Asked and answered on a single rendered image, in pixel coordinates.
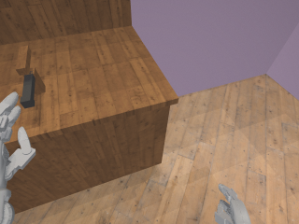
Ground left robot hand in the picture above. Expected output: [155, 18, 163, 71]
[0, 91, 36, 189]

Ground counter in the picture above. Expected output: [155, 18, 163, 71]
[0, 0, 179, 215]

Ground tap lever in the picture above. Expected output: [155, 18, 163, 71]
[20, 71, 36, 108]

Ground right robot hand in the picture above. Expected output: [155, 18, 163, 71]
[214, 184, 251, 224]

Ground left robot forearm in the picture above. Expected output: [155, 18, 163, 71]
[0, 188, 15, 224]

